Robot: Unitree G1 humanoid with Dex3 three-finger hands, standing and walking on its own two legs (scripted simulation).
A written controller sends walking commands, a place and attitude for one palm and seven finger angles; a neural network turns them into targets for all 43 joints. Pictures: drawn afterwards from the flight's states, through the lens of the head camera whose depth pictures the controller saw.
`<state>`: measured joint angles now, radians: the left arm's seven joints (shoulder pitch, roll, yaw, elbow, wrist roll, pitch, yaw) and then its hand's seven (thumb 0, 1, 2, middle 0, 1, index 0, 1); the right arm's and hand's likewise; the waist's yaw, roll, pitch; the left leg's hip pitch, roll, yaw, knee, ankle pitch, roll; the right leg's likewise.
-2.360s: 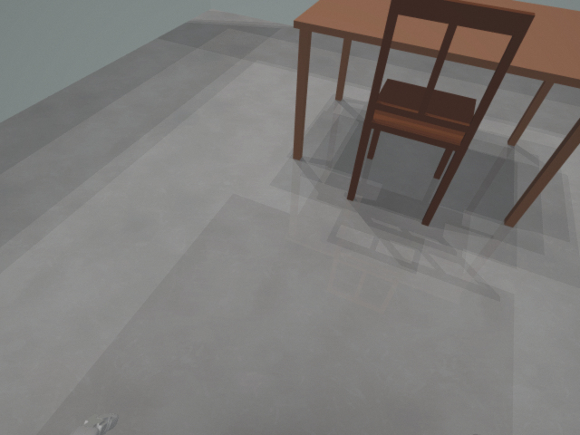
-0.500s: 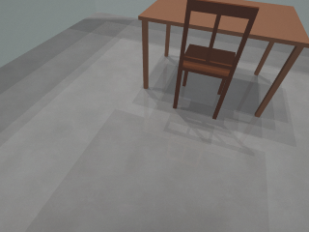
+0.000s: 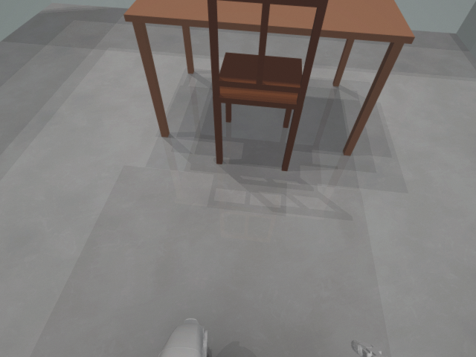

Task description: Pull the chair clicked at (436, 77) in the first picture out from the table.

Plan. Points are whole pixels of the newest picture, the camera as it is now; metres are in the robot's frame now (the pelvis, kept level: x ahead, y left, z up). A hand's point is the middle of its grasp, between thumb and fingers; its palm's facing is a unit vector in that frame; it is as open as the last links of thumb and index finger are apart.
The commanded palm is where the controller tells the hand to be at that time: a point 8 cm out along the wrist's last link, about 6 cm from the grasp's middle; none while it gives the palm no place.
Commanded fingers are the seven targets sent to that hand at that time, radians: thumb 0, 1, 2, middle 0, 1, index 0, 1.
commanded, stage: walk to a spot facing it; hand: left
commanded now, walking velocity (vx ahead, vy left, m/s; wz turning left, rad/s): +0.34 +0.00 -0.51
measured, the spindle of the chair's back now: (262, 47) +1.17 +0.02 -0.08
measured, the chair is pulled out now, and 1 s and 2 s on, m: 0.00 0.00 0.00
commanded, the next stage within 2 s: turn to face it in 1.80 s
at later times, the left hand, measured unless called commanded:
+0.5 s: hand (161, 243) +0.36 +0.22 -0.16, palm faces -0.32 -0.93 -0.17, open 7.4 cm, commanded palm none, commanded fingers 0.00 0.90 0.90 -0.20 -0.30 -0.20 -0.30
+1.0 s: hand (215, 192) +0.52 +0.12 -0.16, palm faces -0.53 -0.81 -0.27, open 7.3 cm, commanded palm none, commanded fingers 0.00 0.90 0.90 -0.20 -0.30 -0.20 -0.30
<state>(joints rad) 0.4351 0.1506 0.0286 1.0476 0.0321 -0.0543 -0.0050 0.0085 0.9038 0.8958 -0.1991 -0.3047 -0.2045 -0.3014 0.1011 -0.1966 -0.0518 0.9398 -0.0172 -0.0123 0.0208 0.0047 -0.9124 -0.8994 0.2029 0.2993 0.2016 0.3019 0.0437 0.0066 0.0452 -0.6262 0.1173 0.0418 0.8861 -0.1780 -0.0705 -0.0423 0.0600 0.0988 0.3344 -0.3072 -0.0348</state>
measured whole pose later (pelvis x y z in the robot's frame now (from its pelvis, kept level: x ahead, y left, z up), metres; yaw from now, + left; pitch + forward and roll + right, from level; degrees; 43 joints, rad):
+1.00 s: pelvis +0.36 -0.03 +0.00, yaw -35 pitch +1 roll +0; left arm 0.25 0.22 0.07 0.98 0.02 -0.04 -0.01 0.00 0.93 0.90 -0.20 -0.30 -0.20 -0.30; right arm 0.14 -0.18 -0.05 0.90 -0.03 -0.01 -0.01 0.00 -0.91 -0.90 0.20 0.30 0.20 0.30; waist -0.01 0.02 0.05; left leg -0.62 0.18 0.02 1.11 -0.27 -0.09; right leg -0.26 0.08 -0.02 0.48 -0.23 -0.09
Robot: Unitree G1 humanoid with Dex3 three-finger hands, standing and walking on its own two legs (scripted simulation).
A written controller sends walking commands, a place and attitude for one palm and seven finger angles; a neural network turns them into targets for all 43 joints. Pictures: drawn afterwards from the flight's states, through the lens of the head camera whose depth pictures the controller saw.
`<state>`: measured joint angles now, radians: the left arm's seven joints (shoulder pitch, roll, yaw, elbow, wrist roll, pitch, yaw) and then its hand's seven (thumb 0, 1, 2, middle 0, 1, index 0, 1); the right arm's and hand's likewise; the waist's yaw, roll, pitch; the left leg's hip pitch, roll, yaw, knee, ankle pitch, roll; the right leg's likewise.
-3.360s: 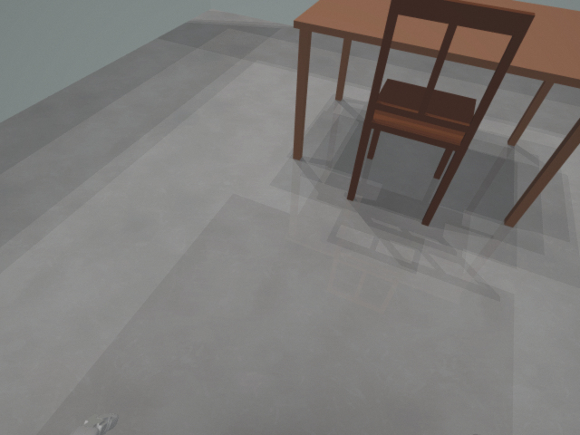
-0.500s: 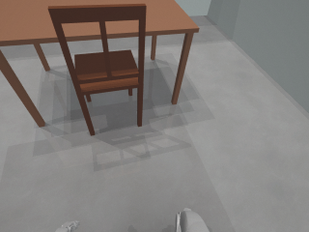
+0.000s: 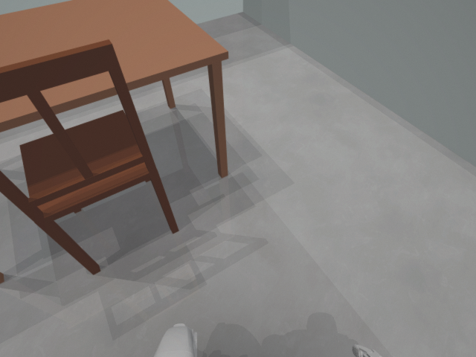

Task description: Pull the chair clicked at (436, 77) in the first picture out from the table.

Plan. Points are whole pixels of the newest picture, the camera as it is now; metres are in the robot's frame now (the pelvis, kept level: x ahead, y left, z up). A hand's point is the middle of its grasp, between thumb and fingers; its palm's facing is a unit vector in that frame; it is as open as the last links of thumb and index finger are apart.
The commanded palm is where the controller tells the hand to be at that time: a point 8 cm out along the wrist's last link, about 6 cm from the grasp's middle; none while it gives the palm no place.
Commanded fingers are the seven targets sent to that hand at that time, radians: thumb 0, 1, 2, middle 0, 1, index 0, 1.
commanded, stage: walk to a spot facing it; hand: left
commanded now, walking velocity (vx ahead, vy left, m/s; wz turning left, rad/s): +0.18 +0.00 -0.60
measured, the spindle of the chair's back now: (64, 139) +0.63 +0.51 -0.07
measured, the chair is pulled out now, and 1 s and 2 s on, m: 0.00 0.00 0.00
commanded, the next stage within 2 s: turn to face it in 0.80 s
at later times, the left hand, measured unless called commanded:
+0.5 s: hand (120, 317) +0.21 +0.26 -0.17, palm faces -0.23 -0.96 -0.18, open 7.4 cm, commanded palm none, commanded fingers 0.00 0.90 0.90 -0.20 -0.30 -0.20 -0.30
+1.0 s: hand (202, 267) +0.32 +0.10 -0.14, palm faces -0.58 -0.77 -0.27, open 7.4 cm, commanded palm none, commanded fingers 0.00 0.90 0.90 -0.20 -0.30 -0.20 -0.30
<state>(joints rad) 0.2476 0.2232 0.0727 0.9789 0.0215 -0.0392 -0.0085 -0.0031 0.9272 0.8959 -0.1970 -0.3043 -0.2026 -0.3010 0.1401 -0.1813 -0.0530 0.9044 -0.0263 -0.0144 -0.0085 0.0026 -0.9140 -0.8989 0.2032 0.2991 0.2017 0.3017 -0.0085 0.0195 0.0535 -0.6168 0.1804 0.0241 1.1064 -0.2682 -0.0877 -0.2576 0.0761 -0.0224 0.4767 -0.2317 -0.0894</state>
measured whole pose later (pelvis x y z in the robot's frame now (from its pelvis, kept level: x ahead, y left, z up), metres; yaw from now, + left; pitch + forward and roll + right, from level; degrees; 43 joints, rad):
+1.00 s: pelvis +0.10 +0.02 +0.00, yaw -36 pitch +0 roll +1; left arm 0.13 0.18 0.04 0.90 0.02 0.02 0.01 0.01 0.91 0.90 -0.20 -0.30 -0.20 -0.30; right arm 0.21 -0.23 -0.05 0.93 -0.02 0.06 -0.02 0.00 -0.91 -0.90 0.20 0.30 0.20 0.30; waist -0.05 0.04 0.06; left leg -0.50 0.12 0.04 1.10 -0.37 -0.10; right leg -0.28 0.03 -0.02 0.51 -0.24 -0.06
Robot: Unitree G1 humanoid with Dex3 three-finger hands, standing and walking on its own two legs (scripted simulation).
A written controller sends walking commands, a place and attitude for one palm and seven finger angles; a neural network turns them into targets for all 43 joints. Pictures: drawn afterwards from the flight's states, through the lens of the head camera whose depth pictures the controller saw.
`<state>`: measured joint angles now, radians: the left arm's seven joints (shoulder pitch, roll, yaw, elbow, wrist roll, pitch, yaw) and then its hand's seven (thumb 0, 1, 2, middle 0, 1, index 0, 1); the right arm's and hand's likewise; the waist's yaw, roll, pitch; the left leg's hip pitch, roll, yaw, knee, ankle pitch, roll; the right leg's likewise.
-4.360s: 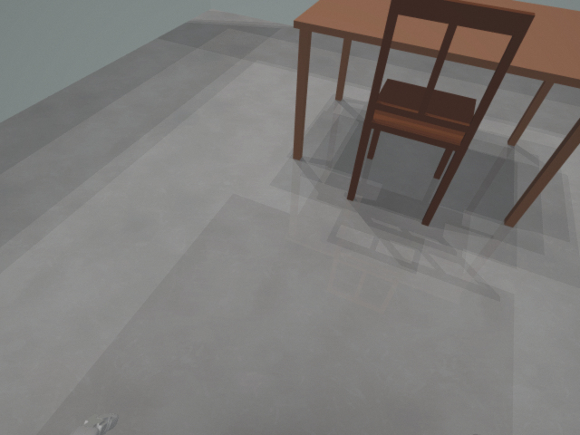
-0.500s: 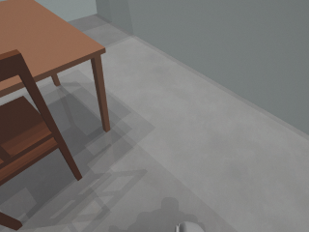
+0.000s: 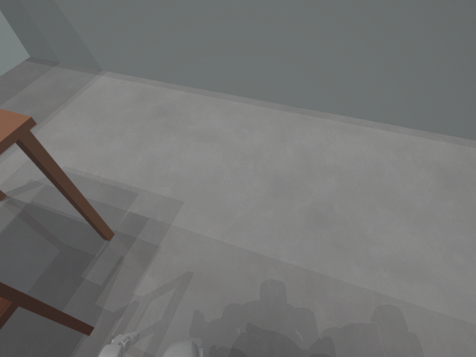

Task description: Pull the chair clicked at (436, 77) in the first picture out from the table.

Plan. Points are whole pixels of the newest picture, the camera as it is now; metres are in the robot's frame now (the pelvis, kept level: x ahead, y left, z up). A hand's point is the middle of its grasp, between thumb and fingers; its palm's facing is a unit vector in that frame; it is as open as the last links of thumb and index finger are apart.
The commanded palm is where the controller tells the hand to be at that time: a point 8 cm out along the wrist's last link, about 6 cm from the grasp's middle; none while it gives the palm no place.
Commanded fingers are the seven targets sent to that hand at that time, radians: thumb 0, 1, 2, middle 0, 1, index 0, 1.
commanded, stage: turn to face it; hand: left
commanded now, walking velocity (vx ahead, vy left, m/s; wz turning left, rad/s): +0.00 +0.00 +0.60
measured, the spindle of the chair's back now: out of the picture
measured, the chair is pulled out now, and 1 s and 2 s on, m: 0.00 0.00 0.00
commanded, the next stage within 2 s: take the last steps up to it in 1.90 s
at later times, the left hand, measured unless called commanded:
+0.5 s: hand out of the picture -0.01 +0.24 -0.17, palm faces +0.23 -0.94 -0.25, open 7.4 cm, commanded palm none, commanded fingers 0.00 0.90 0.90 -0.20 -0.30 -0.20 -0.30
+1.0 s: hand out of the picture -0.10 +0.18 -0.17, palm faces +0.52 -0.82 -0.23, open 7.3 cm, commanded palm none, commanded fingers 0.00 0.90 0.90 -0.20 -0.30 -0.20 -0.30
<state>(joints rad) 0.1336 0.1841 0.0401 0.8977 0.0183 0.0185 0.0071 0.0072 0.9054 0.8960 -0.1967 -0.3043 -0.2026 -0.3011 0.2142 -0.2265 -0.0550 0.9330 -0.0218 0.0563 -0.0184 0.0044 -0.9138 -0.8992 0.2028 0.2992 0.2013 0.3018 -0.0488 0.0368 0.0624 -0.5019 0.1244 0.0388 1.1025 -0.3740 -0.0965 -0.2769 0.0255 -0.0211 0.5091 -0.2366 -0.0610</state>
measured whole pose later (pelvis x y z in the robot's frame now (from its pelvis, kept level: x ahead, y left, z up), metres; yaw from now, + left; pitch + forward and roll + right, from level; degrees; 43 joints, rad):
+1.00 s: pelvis -0.05 -0.01 +0.00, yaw +32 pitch +0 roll +1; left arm 0.24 0.19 0.03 0.90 0.03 0.01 0.01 0.01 0.91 0.90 -0.20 -0.30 -0.21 -0.30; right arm 0.14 -0.26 -0.08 0.93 -0.02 0.09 0.03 0.00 -0.91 -0.90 0.20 0.30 0.20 0.30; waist 0.00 -0.01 0.09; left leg -0.41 0.05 0.07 0.88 -0.42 -0.08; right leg -0.19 -0.15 -0.23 0.55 -0.35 0.04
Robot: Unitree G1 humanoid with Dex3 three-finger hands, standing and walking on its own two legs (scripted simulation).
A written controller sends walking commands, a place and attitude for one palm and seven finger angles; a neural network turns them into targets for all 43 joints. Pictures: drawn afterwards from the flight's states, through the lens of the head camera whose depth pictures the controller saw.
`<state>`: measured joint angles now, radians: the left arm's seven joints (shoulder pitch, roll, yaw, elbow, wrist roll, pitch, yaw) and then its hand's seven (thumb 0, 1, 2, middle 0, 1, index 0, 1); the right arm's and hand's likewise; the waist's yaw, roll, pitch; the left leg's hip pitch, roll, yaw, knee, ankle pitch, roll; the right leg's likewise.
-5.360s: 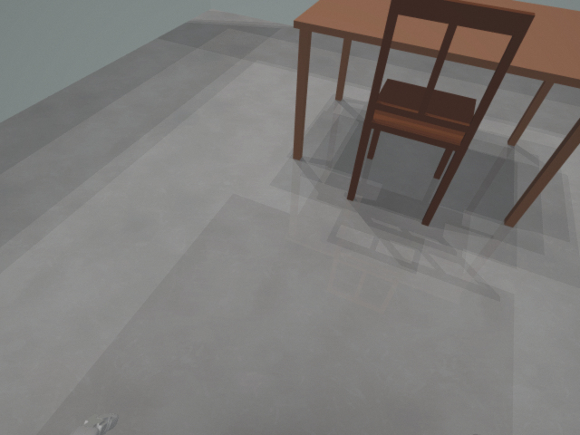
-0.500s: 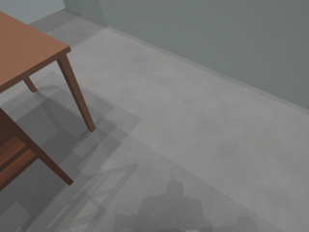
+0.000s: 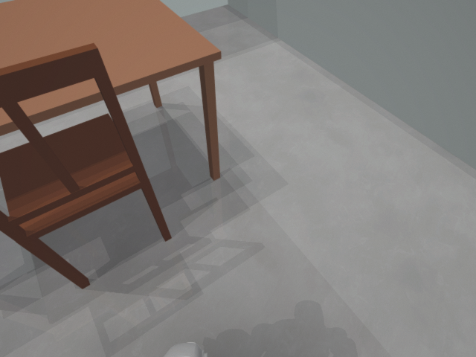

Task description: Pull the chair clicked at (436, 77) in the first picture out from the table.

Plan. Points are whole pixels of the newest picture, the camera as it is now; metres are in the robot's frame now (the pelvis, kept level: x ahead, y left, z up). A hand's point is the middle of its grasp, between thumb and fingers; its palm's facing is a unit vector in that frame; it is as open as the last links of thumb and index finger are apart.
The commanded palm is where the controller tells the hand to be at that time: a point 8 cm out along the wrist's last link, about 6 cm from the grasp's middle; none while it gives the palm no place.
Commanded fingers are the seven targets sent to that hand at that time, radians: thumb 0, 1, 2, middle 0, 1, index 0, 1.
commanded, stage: turn to face it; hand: left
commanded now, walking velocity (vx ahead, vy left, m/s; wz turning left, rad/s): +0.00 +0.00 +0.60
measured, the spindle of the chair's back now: (46, 153) +0.54 +0.51 -0.07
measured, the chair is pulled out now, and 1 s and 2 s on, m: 0.00 0.00 0.00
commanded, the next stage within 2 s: take the last steps up to it in 0.90 s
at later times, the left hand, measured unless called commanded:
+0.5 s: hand out of the picture +0.09 +0.28 -0.15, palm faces +0.26 -0.94 -0.24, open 7.4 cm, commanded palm none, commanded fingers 0.00 0.90 0.90 -0.20 -0.30 -0.20 -0.30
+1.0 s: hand out of the picture -0.06 +0.21 -0.15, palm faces +0.51 -0.82 -0.26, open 7.4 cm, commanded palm none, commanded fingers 0.00 0.90 0.90 -0.20 -0.30 -0.20 -0.30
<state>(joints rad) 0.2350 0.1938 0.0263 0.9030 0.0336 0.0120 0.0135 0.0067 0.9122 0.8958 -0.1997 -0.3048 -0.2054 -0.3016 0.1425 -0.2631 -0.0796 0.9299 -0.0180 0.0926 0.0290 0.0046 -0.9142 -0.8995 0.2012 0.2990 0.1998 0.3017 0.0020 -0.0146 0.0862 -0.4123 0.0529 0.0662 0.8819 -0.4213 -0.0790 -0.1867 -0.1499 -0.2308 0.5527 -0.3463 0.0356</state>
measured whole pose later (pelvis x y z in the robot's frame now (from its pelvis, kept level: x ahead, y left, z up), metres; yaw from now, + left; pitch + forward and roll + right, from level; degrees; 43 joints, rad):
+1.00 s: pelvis -0.01 +0.01 +0.01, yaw +31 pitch -1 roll +1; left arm 0.24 0.20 0.02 0.91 0.03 0.01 0.02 0.01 0.90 0.90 -0.20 -0.30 -0.20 -0.30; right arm 0.19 -0.26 -0.07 0.96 -0.01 0.09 0.01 0.00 -0.91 -0.90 0.20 0.30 0.20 0.30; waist 0.00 0.01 0.08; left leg -0.37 0.03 0.00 0.89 -0.45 -0.06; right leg -0.20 -0.10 -0.15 0.50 -0.27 0.01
